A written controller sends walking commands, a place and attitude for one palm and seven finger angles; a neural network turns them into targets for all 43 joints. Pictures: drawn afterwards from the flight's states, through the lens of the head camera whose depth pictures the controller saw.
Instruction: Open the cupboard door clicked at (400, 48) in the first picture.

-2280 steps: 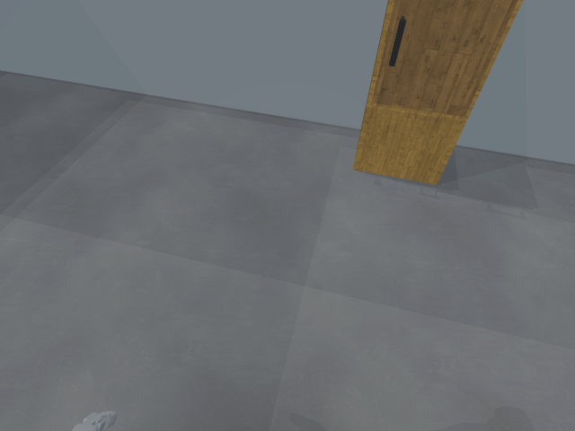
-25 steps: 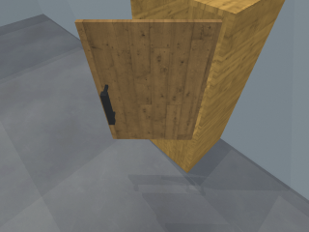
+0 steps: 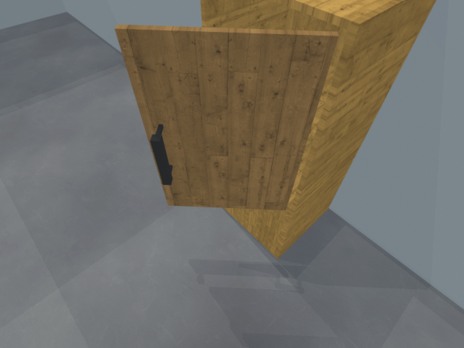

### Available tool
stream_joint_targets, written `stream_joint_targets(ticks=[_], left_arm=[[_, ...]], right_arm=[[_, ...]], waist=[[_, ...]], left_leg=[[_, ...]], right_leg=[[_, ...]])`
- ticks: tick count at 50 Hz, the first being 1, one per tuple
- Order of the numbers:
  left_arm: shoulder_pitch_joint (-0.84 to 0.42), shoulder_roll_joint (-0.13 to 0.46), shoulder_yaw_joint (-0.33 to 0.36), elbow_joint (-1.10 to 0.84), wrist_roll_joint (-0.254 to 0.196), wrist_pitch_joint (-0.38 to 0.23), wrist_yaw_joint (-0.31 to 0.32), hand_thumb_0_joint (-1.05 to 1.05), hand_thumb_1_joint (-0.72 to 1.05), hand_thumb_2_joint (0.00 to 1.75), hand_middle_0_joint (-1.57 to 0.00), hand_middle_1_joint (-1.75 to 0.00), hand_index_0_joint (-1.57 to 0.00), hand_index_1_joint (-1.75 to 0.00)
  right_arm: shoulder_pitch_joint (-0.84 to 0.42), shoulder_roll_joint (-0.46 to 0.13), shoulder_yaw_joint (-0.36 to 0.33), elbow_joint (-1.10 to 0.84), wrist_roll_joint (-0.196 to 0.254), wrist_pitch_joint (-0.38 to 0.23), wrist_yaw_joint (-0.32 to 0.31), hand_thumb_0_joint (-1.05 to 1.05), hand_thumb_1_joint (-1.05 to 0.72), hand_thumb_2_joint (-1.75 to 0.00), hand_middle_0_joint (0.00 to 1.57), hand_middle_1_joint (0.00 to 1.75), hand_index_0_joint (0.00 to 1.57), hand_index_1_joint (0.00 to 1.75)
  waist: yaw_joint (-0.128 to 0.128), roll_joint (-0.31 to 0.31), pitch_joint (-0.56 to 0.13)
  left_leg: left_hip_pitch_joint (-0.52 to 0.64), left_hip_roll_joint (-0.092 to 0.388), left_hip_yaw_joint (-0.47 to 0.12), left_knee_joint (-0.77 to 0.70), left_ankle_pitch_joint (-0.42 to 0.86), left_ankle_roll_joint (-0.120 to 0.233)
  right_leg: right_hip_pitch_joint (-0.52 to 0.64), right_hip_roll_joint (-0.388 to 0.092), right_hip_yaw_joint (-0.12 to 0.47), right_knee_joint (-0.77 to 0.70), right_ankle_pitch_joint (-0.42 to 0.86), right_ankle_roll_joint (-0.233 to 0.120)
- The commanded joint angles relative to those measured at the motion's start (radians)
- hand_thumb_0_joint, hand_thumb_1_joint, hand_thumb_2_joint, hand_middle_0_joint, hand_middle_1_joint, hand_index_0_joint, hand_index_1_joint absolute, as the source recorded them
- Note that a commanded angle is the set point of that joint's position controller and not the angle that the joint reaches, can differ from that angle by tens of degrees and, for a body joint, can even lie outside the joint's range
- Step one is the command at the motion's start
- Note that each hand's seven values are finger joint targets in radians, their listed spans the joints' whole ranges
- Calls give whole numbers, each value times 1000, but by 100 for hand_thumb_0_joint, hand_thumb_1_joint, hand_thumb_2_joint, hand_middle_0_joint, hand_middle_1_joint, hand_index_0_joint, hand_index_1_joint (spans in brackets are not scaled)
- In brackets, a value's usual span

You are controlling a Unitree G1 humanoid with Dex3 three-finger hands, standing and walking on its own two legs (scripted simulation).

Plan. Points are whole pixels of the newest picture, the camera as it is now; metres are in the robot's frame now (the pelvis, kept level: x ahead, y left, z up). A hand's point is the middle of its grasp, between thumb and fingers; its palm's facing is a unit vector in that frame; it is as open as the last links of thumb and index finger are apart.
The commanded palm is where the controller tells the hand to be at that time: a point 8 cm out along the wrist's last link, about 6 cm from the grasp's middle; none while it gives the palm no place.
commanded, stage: look again from close up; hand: left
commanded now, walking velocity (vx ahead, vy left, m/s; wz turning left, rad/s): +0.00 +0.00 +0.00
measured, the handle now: (164, 155) +0.56 +0.22 -0.06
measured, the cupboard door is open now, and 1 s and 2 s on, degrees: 45 45 45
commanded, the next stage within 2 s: raise the hand with hooked fingers in 0.34 s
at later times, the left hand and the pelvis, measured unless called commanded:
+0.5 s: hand out of the picture +0.09 +0.21 -0.15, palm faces +0.16 -0.96 -0.24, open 7.4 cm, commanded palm +0.11 +0.26 -0.07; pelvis +0.01 +0.00 +0.00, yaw +0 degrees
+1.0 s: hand (103, 339) +0.14 +0.23 -0.07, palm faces +0.10 -0.99 -0.05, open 9.4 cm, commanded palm +0.13 +0.28 -0.06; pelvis -0.06 -0.01 -0.12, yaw +3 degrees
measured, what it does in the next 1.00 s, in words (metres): lowers itself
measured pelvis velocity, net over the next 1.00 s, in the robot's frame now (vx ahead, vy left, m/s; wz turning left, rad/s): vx -0.06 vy -0.01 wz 0.06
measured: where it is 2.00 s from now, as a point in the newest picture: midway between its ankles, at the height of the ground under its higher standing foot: outside the picture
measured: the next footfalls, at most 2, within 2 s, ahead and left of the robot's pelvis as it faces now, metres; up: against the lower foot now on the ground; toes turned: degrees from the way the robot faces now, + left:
none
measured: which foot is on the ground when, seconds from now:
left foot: down 0.00-1.00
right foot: down 0.00-1.00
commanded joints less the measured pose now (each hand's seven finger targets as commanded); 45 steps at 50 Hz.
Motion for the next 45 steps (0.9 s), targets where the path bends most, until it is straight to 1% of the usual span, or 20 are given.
stream_joint_targets(ticks=[1, 6, 21, 22, 23, 24, 25, 26, 27, 28, 29, 30, 31, 33, 34, 35, 37, 39, 41, 45], left_arm=[[4, 148, 28, -45, 1, -25, 6, 0, 90, 90, -20, -30, -20, -30], [7, 152, 30, -43, 1, -28, 8, 0, 90, 90, -20, -30, -20, -30], [-2, 150, 36, -43, 2, -26, 8, 0, 90, 90, -20, -30, -20, -30], [144, 85, 23, 5, 3, -36, 50, 0, 90, 90, -20, -30, -20, -30], [-629, 397, 303, -1478, -163, -254, 44, 0, 88, 89, -20, -32, -20, -32], [-34, 292, 270, -1098, -81, -205, 46, 0, 85, 88, -20, -33, -20, -33], [-18, 203, 219, -1001, -130, -179, 79, 0, 83, 87, -21, -34, -21, -34], [208, -40, 97, -844, -162, -112, 58, 0, 81, 86, -21, -36, -21, -36], [-17, -10, 117, -996, -179, -161, 30, 0, 78, 85, -21, -37, -21, -37], [25, 48, 202, -918, -184, -222, -2, 0, 76, 84, -21, -39, -21, -39], [123, -5, 186, -808, -195, -285, -42, 0, 74, 83, -21, -40, -21, -40], [230, 1, 232, -701, -205, -343, -84, 0, 71, 82, -21, -42, -21, -42], [262, -45, 207, -690, -224, -415, -140, 0, 69, 81, -22, -43, -22, -43], [309, -36, 228, -707, -261, -566, -258, 0, 64, 79, -22, -47, -22, -47], [317, -21, 236, -718, -273, -631, -319, 0, 62, 78, -22, -48, -22, -48], [302, 34, 275, -709, -278, -678, -383, 0, 60, 77, -22, -50, -22, -50], [201, 122, 315, -803, -295, -748, -479, 0, 55, 75, -22, -53, -22, -53], [115, 157, 354, -904, -337, -726, -501, 0, 50, 73, -23, -55, -23, -55], [-19, 201, 388, -1059, -380, -696, -496, 0, 46, 71, -23, -58, -23, -58], [-157, 196, 342, -1280, -389, -641, -447, 0, 36, 67, -24, -64, -24, -64]], right_arm=[[28, -134, -22, -34, -3, -18, -9, 0, -90, -90, 20, 30, 20, 30], [29, -132, -24, -31, -2, -21, -11, 0, -90, -90, 20, 30, 20, 30], [16, -135, -28, -27, -3, -22, -15, 0, -90, -90, 20, 30, 20, 30], [-20, -119, -37, -85, 11, -20, -4, 0, -90, -90, 20, 30, 20, 30], [15, -207, -62, -418, 53, -167, -41, 0, -90, -90, 20, 30, 20, 30], [-36, -148, -48, -382, 21, -248, -77, 0, -90, -90, 20, 30, 20, 30], [-41, -158, -48, -322, 38, -262, -78, 0, -90, -90, 20, 30, 20, 30], [2, -114, -55, -327, 52, -259, -66, 0, -90, -90, 20, 30, 20, 30], [-29, -155, -66, -415, 44, -274, -53, 0, -90, -90, 20, 30, 20, 30], [-6, -171, -94, -418, 31, -279, -56, 0, -90, -90, 20, 30, 20, 30], [-14, -165, -95, -437, 23, -286, -53, 0, -90, -90, 20, 30, 20, 30], [-20, -163, -96, -462, 28, -290, -43, 0, -90, -90, 20, 30, 20, 30], [-26, -155, -92, -491, 21, -298, -30, 0, -90, -90, 20, 30, 20, 30], [-50, -155, -104, -549, 15, -320, -7, 0, -90, -90, 20, 30, 20, 30], [-56, -156, -107, -576, 14, -328, 5, 0, -90, -90, 20, 30, 20, 30], [-46, -162, -109, -596, 18, -330, 18, 0, -90, -90, 20, 30, 20, 30], [-65, -169, -109, -648, 22, -340, 24, 0, -90, -90, 20, 30, 20, 30], [-79, -171, -106, -704, 29, -336, 9, 0, -90, -90, 20, 30, 20, 30], [-70, -171, -100, -737, 33, -322, -9, 0, -90, -90, 20, 30, 20, 30], [-32, -167, -76, -730, 31, -314, -45, 0, -90, -90, 20, 30, 20, 30]], waist=[[-3, 6, -44], [-1, 1, -70], [1, 18, -57], [27, 29, -90], [-52, 170, -543], [40, 283, -448], [10, 267, -364], [-30, 90, -241], [-52, 14, -80], [-53, -115, -88], [-35, -183, -20], [-4, -201, -4], [17, -230, -53], [55, -199, -167], [66, -135, -229], [79, -16, -264], [67, 11, -383], [63, -11, -453], [50, 57, -457], [-17, 85, -469]], left_leg=[[-25, 86, -71, -70, 192, 34], [-10, 89, -71, -61, 244, 33], [-5, 93, -77, -69, 276, 35], [-48, 109, -4, 140, 275, 6], [119, -39, -28, 22, 503, 27], [163, -5, -1, 23, 675, 40], [85, 10, -18, 60, 579, 9], [14, 13, -32, 67, 520, 18], [-99, 2, -59, 99, 406, 18], [-160, -3, -46, 140, 309, 24], [-269, -15, -45, 181, 202, 23], [-355, -27, -45, 228, 135, 18], [-417, -37, -39, 278, 91, 11], [-527, -52, -21, 389, 44, 1], [-564, -59, -13, 439, 42, -4], [-582, -64, -10, 487, 62, -8], [-643, -63, -9, 577, 43, 1], [-708, -63, -5, 627, -18, 17], [-724, -51, -19, 652, -95, 21], [-716, -29, -45, 703, -86, 45]], right_leg=[[39, -106, 100, -60, 236, -31], [64, -110, 94, -48, 302, -32], [59, -108, 83, -49, 294, -31], [76, -168, 116, -39, 574, -1], [195, -58, 39, 54, 645, -46], [142, -16, 4, 94, 456, -58], [62, -19, -48, 59, 296, -44], [-33, -13, -66, 48, 280, -17], [-114, -19, -71, 61, 277, -5], [-180, -11, -86, 85, 213, 5], [-262, -5, -95, 121, 131, 12], [-305, -7, -93, 167, 74, 4], [-347, -4, -90, 231, 33, 2], [-388, -5, -63, 350, 11, -9], [-399, -8, -49, 406, 26, -17], [-412, -16, -23, 464, 63, -33], [-462, -16, 12, 536, 33, -30], [-492, -16, 49, 550, -72, -15], [-537, -12, 71, 543, -220, -14], [-566, 6, 71, 550, -203, -13]])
